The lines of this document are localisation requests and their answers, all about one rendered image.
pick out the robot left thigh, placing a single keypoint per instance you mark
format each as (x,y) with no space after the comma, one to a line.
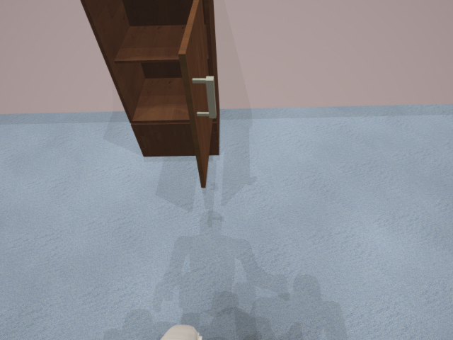
(182,332)

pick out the cupboard door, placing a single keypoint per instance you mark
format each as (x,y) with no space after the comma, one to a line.
(193,64)

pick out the handle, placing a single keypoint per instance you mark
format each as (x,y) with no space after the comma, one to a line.
(209,81)

